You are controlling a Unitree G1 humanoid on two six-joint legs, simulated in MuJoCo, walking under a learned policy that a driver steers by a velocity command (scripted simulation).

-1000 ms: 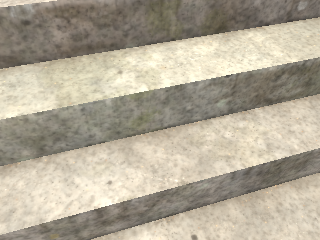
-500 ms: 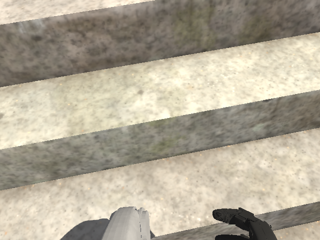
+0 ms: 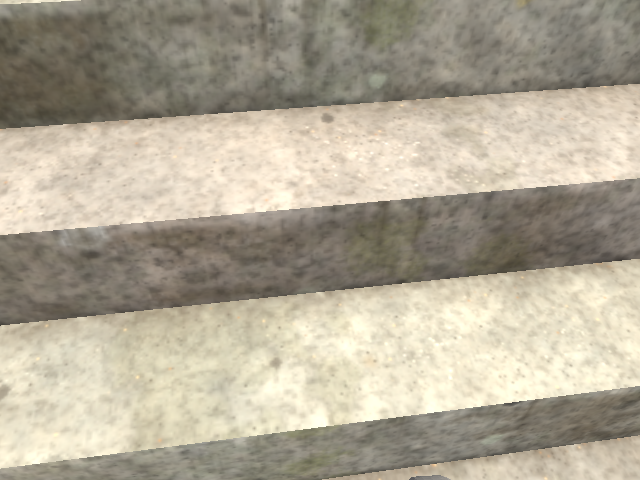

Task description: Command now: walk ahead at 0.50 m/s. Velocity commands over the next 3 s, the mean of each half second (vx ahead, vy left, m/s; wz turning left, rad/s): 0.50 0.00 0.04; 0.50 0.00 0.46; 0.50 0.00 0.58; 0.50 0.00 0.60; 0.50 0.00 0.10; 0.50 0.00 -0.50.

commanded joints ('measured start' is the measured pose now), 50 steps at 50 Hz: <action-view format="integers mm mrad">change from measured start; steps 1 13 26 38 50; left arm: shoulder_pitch -192 417 155 100 -346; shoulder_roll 77 202 60 362 142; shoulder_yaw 25 33 -61 -62 -93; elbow -141 -133 212 213 -184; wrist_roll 9 -54 17 -20 -3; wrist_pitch -16 -32 -69 -102 -74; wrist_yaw -4 -64 -173 -241 -60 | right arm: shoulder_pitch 66 -168 -105 -245 -42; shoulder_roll -167 -306 -22 -126 -50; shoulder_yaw -42 -59 22 44 51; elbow -53 -197 -224 -361 33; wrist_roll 5 172 132 93 55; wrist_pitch -30 -18 37 318 -14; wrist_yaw -8 79 153 163 141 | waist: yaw -35 329 -117 -261 -60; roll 143 111 12 -269 85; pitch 64 -376 -100 -300 -80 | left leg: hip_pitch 290 -116 -1378 -887 -640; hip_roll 312 166 -234 -372 -88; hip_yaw -269 -141 -587 118 -711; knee -306 308 1901 637 -151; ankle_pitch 368 1578 719 67 95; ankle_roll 142 140 307 125 245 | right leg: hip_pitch -349 994 767 1162 -90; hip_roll -47 63 -309 -472 -66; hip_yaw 34 39 287 -85 77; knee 40 -920 -1609 -1620 276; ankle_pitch -137 -137 136 2935 -245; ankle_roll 5 -129 56 -77 -96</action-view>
